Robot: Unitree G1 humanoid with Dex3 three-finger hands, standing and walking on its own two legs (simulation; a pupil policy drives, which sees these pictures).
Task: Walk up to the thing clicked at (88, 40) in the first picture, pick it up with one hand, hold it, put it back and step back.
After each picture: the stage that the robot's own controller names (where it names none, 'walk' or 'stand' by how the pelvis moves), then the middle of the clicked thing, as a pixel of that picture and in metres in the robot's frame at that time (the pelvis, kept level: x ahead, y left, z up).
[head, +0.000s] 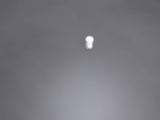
stand; (89, 42) +1.33 -0.11 -0.72
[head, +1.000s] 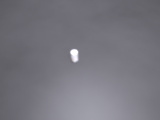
walk; (74, 55) +1.20 +0.15 -0.70
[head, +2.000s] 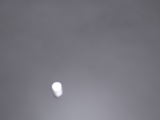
walk; (57, 89) +0.69 +0.25 -0.71
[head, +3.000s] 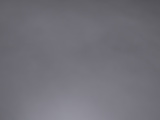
walk; out of the picture +0.39 +0.13 -0.70
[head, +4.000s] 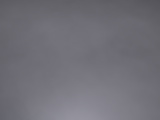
stand; out of the picture +0.30 +0.13 -0.72
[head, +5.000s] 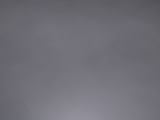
stand; out of the picture +0.30 +0.13 -0.72
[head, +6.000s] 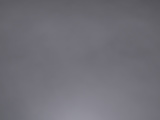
stand; out of the picture +0.31 +0.15 -0.73
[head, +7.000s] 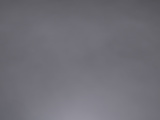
stand; out of the picture +0.30 +0.15 -0.73
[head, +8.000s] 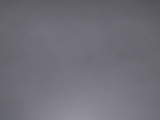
stand; out of the picture +0.29 +0.16 -0.73
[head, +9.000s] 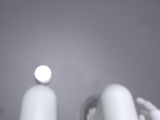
go down; (43, 75) +0.39 +0.14 -0.39
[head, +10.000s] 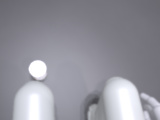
go down; (38, 71) +0.40 +0.15 -0.32
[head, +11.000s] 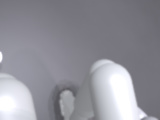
close in; out of the picture +0.40 +0.18 -0.23
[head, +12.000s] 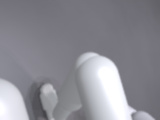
close; out of the picture +0.40 +0.20 -0.23
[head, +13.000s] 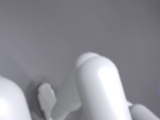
lift; out of the picture +0.39 +0.20 -0.23
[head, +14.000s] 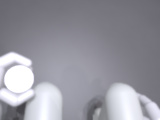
lift; (20, 83) +0.30 +0.20 -0.06
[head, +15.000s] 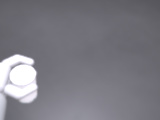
hold; (25, 85) +0.33 +0.18 +0.05
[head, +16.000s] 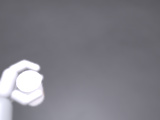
hold; (31, 89) +0.32 +0.17 +0.01
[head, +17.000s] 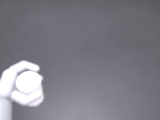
crouch; (31, 90) +0.32 +0.17 +0.01
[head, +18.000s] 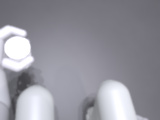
crouch; (20, 54) +0.42 +0.17 -0.09
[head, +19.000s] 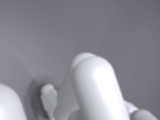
lower; out of the picture +0.43 +0.26 -0.22
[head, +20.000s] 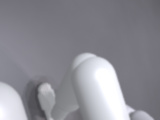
lower; out of the picture +0.42 +0.24 -0.23
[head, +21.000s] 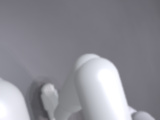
lower; out of the picture +0.41 +0.24 -0.23
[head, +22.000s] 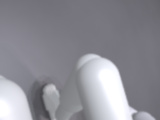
lower; out of the picture +0.40 +0.24 -0.23
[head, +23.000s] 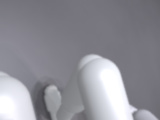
loosen; out of the picture +0.39 +0.22 -0.23
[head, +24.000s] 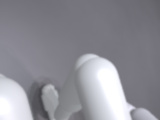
withdraw; out of the picture +0.39 +0.22 -0.23
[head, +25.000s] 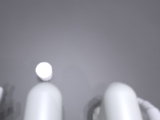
walk; (45, 72) +0.41 +0.16 -0.36
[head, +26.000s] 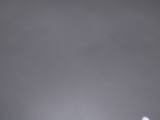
stand; out of the picture +0.32 +0.13 -0.66
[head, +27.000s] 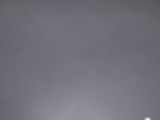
stand; out of the picture +0.33 +0.15 -0.67
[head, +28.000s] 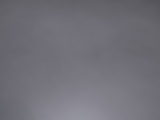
stand; out of the picture +0.33 +0.14 -0.70
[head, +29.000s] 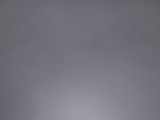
walk; out of the picture +0.34 +0.14 -0.72
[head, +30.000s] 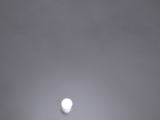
walk; (66, 106) +0.48 +0.03 -0.71
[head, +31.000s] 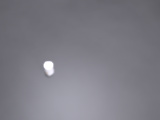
walk; (49, 68) +0.75 +0.24 -0.69
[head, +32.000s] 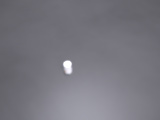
stand; (67, 67) +0.96 +0.18 -0.71
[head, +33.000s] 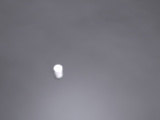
stand; (58, 71) +0.94 +0.19 -0.72
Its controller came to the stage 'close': yes
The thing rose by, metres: 0.72
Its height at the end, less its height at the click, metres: +0.00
